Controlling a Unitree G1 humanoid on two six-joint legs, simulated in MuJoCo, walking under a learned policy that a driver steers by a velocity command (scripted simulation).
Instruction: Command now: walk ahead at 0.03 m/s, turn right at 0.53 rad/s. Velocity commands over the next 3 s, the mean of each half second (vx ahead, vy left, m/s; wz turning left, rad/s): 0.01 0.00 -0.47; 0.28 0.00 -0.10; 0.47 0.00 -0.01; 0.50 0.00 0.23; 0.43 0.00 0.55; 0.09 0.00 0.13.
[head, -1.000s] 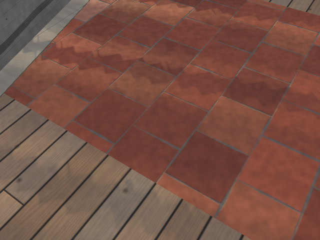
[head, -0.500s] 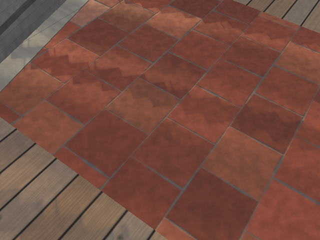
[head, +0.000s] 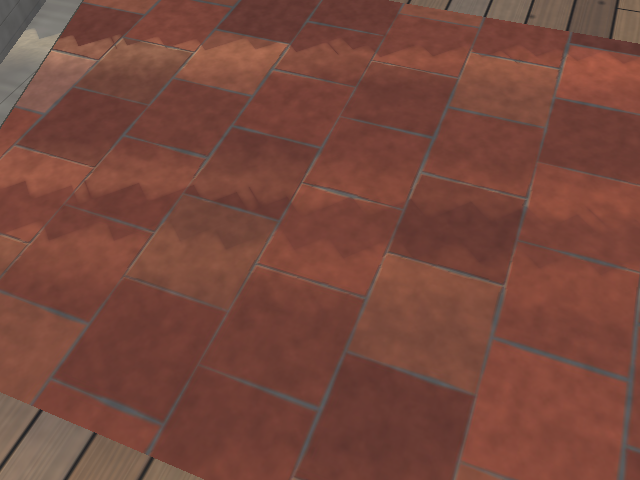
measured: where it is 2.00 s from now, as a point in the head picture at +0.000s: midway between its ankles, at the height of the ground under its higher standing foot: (404, 379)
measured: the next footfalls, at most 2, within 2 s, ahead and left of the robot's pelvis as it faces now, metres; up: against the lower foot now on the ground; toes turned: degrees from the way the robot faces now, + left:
left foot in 0.28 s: +0.05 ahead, +0.13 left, +0.00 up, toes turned -15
right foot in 0.68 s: -0.02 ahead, -0.06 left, +0.00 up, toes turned -15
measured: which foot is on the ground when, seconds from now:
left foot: up 0.00-0.26, down 0.28-0.68, up 0.70-1.00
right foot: down 0.00-0.28, up 0.30-0.66, down 0.68-1.00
